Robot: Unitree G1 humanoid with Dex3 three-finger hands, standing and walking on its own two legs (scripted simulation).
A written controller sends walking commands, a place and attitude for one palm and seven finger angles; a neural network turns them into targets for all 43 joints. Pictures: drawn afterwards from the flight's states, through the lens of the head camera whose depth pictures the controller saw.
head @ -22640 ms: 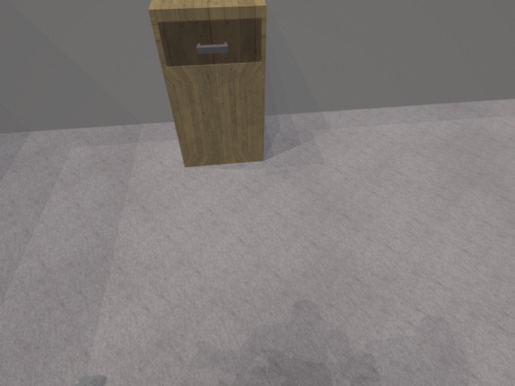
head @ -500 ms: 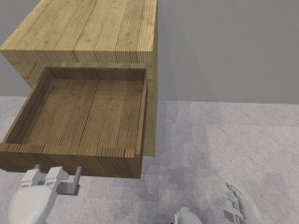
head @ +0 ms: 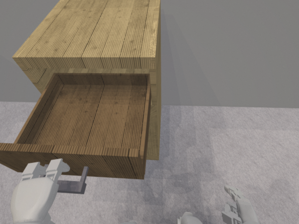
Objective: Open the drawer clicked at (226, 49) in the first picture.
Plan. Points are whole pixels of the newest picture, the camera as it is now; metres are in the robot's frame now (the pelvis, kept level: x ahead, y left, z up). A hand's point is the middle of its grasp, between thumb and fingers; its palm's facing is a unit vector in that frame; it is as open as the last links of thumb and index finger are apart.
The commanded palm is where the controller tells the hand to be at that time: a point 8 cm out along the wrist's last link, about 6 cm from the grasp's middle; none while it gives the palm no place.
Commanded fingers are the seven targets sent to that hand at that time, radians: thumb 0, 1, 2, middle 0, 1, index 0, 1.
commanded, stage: lift the hand off the handle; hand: left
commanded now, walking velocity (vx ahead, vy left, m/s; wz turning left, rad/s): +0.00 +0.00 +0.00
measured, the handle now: (62, 177) +0.23 +0.26 -0.02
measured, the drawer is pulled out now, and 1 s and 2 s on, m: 0.30 0.30 0.30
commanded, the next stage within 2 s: draw the hand back to the body in 1.06 s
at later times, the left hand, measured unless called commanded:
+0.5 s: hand (38, 188) +0.19 +0.26 +0.06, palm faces -0.02 -0.08 -1.00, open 13.6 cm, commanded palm +0.17 +0.26 +0.12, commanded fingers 0.00 -0.50 0.30 -0.30 -1.20 -0.30 -1.20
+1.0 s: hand (17, 174) +0.19 +0.27 +0.14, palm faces +0.04 -0.09 -1.00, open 13.8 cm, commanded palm +0.17 +0.26 +0.19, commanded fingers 0.00 -0.50 0.30 -0.30 -1.20 -0.30 -1.20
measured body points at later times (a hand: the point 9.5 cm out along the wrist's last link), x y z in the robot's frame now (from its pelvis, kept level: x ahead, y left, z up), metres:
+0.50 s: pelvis +0.02 +0.01 +0.03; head +0.06 -0.03 +0.48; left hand +0.18 +0.27 +0.12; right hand +0.23 -0.22 -0.07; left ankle -0.04 +0.11 -0.68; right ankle +0.05 -0.09 -0.68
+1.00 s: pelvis +0.03 +0.02 +0.05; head +0.05 -0.02 +0.50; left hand +0.18 +0.27 +0.19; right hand +0.24 -0.19 -0.04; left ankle -0.04 +0.11 -0.68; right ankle +0.05 -0.09 -0.68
